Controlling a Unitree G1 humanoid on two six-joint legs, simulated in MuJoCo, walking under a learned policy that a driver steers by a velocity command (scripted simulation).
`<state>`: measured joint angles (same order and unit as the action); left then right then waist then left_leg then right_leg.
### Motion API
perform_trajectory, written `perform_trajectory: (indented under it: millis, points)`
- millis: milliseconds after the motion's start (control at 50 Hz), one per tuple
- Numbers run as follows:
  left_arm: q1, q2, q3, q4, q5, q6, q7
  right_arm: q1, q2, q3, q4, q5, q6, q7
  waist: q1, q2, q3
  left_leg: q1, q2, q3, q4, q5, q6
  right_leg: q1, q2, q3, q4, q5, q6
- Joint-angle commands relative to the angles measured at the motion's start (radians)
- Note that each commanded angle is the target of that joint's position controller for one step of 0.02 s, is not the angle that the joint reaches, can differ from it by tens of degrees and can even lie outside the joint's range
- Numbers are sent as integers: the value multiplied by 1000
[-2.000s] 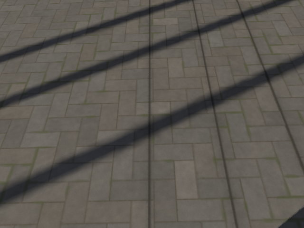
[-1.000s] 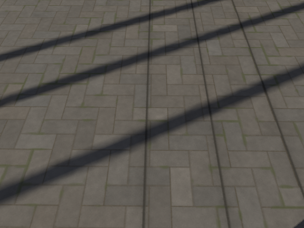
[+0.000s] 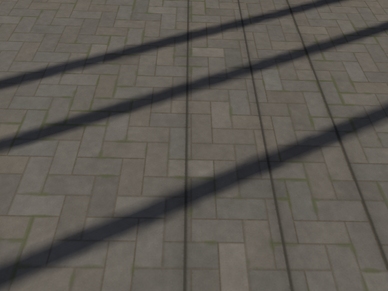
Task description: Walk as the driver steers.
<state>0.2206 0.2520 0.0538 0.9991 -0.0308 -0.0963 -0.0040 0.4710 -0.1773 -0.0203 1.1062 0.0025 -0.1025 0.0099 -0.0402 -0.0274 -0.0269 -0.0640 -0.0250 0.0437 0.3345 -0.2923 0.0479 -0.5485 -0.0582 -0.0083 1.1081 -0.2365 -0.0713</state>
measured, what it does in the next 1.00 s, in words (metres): walks ahead: right foot, then left foot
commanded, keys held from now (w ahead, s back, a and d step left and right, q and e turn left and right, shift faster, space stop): w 1.00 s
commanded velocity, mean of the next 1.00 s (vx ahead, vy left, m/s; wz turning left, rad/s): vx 0.48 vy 0.00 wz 0.00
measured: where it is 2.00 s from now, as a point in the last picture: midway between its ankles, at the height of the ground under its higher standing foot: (187, 166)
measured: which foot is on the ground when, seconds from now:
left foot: down 0.00-0.28, up 0.30-0.82, down 0.84-1.00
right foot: up 0.00-0.26, down 0.28-0.86, up 0.88-1.00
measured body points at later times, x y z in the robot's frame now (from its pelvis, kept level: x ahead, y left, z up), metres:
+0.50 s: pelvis +0.28 -0.06 +0.00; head +0.30 -0.06 +0.45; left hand +0.33 +0.20 -0.14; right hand +0.37 -0.33 -0.13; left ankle +0.28 +0.10 -0.65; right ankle +0.30 -0.14 -0.74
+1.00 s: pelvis +0.57 +0.01 +0.00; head +0.60 +0.03 +0.44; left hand +0.63 +0.28 -0.15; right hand +0.66 -0.25 -0.13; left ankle +0.62 +0.09 -0.74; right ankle +0.52 -0.14 -0.65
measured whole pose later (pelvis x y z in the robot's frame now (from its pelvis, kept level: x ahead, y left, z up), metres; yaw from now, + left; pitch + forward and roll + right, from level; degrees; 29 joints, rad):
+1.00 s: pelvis +0.57 +0.01 +0.00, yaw +0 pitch +1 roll +0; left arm 0.25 0.27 0.05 0.98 -0.02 -0.10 0.00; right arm 0.21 -0.24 -0.06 0.91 0.00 -0.10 0.03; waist -0.01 -0.03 0.03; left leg -0.29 -0.04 0.07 0.41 -0.14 0.07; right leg -0.48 -0.08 0.03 1.17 -0.32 -0.05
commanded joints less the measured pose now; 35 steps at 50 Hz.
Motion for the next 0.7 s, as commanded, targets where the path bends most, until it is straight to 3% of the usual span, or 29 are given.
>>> perform_trajectory:
  millis: [20, 80, 140, 200, 240, 260, 280, 300, 320, 340, 360, 380, 400, 420, 440, 500, 560, 640, 700]
  points:
    - [-102, 24, 5, -73, 9, -8, -15, 71, -102, -6, -30, -7, 7, -12, -5, 114, 126, 110, 229, -199, -193, 337, 117, -274, -51, -2, -98, 102, 25]
    - [-268, -9, -16, -141, 7, -5, -19, 67, -144, -10, -52, -9, 15, -30, -30, 101, 160, 20, 208, -139, -231, 345, 119, -194, -18, -37, -346, 207, 50]
    - [-353, 9, -22, -177, -1, -5, -30, 102, -171, -20, -47, 2, 13, -35, -41, 126, 182, 12, 229, -118, -258, 329, 127, -114, 11, -58, -479, 262, 44]
    - [-386, 39, -19, -207, -3, -12, -45, 96, -176, -31, -43, 13, 17, -36, -12, 126, 185, 113, 271, -100, -214, 441, 111, -91, 16, -38, -558, 245, 3]
    - [-304, 85, 3, -196, -1, -17, -47, 66, -200, -42, -54, 7, 25, -36, 51, 157, 101, 175, 282, -78, -85, 771, 88, 50, 61, -60, -565, 195, -31]
    - [-177, 121, 23, -162, -2, -16, -43, 47, -206, -46, -61, 1, 35, -35, 119, 174, 16, 170, 265, -55, 64, 944, 71, 211, 96, -80, -556, 175, -54]
    - [1, 164, 48, -108, -6, -11, -35, 27, -200, -42, -75, -4, 40, -33, 202, 171, -88, 70, 225, -32, 275, 957, 42, 457, 89, -64, -558, 185, -85]
    - [182, 245, 68, -71, 8, -2, -22, 34, -158, -25, -104, -22, 37, -28, 240, 28, -234, -187, 151, -4, 614, 576, 15, 777, -130, 207, -545, 112, -150]
    - [223, 265, 65, -52, 24, -1, -33, 174, 8, 14, -97, -3, 12, -12, 142, -257, -404, -513, -44, -98, 950, -239, -34, 1030, -352, 738, -736, -156, -315]
    - [162, 170, 41, -54, 16, -5, -34, 70, -102, -12, -106, 28, -18, -9, 169, -163, -292, -618, 2, -202, 1064, -248, -4, 938, -303, 765, -835, -209, -258]
    - [59, 128, 28, -71, 12, -11, -32, -42, -157, -28, -147, 52, -33, -9, 141, -117, -127, -675, 51, -162, 1070, -159, 14, 775, -276, 590, -849, -118, -212]
    - [-32, 103, 18, -91, 17, -19, -35, -95, -165, -31, -159, 46, -38, -20, 101, 1, -62, -618, 108, -143, 1024, -59, 17, 602, -247, 459, -872, 38, -189]
    - [-73, 75, 11, -93, 29, -25, -40, -112, -163, -43, -160, 31, -31, -28, 66, 27, -22, -561, 140, -131, 972, -8, 16, 474, -209, 356, -893, 138, -174]
    - [-82, 54, 4, -83, 40, -29, -43, -81, -140, -45, -159, 25, -17, -30, 28, -2, -20, -496, 168, -140, 937, 20, 18, 403, -179, 292, -920, 158, -167]
    - [-73, 46, 2, -72, 38, -30, -44, -63, -116, -46, -158, 24, -3, -31, 14, -20, -8, -473, 175, -135, 903, 24, 17, 365, -162, 257, -946, 160, -171]
    - [-23, 88, 6, -43, 33, -32, -27, -138, -118, -52, -195, 16, 18, -35, 6, -24, 59, -538, 197, -111, 785, 78, -9, 301, -152, 185, -1007, 181, -188]
    - [39, 118, 12, -30, 33, -23, -3, -278, -128, -55, -245, 3, 16, -31, 39, -6, 87, -639, 200, -98, 592, 244, -37, 347, -143, 147, -1021, 217, -176]
    - [119, 139, 13, -14, 19, -14, 7, -436, -106, -40, -287, 9, 6, -13, 91, -9, 98, -580, 144, -42, 330, 409, -39, 390, -109, 71, -1016, 242, -135]
    - [186, 144, 16, 12, 12, -2, 8, -524, -110, -33, -319, 18, 2, 4, 121, -11, 118, -601, 124, -39, 242, 389, -32, 499, -146, 74, -978, 237, -133]
Keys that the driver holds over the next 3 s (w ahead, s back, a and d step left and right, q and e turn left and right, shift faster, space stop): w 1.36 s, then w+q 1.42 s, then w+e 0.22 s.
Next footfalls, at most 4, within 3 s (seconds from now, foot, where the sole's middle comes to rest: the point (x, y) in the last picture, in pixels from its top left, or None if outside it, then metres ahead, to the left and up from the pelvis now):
0.28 right None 0.34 -0.14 -0.78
0.84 left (160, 257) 0.66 0.10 -0.78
1.40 right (218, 185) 0.98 -0.14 -0.78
1.96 left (155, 140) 1.25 0.13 -0.78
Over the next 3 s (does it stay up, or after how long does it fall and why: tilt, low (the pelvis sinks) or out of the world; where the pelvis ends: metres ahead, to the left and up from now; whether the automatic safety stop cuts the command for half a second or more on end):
stays up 1.59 0.30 -0.02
